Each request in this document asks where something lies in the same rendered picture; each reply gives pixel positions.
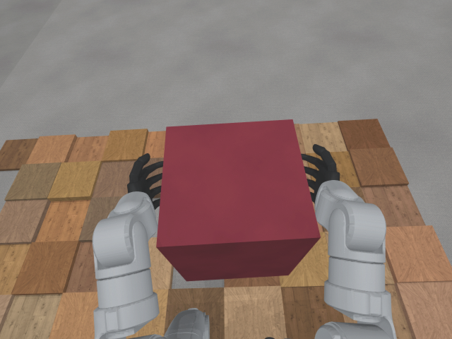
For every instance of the right robot forearm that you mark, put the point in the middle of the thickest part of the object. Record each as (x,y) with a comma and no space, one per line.
(357,250)

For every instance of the right robot hand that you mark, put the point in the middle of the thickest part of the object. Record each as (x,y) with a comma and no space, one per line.
(327,169)

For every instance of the left robot thigh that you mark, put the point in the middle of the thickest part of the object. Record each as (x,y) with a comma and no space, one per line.
(189,324)

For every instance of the left robot forearm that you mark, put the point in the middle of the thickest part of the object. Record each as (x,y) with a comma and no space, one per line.
(126,301)

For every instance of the left robot hand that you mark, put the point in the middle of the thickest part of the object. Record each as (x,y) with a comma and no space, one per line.
(138,175)

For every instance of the carton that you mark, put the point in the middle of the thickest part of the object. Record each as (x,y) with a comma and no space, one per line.
(235,201)

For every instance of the robot right upper arm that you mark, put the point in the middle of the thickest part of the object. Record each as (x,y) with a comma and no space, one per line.
(340,330)

